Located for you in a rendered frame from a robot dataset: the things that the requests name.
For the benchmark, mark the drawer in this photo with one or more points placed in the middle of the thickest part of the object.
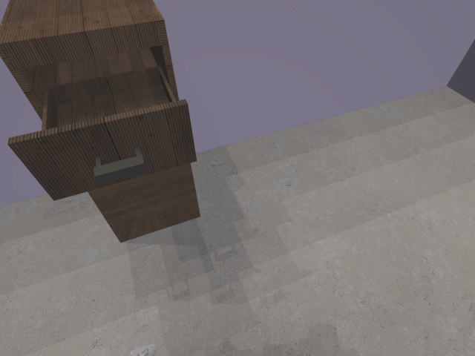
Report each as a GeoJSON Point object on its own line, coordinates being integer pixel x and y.
{"type": "Point", "coordinates": [106, 117]}

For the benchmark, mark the cabinet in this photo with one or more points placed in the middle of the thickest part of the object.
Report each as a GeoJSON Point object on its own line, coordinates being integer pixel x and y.
{"type": "Point", "coordinates": [51, 42]}

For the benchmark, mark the handle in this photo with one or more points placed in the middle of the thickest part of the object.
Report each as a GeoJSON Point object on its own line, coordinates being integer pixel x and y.
{"type": "Point", "coordinates": [119, 170]}

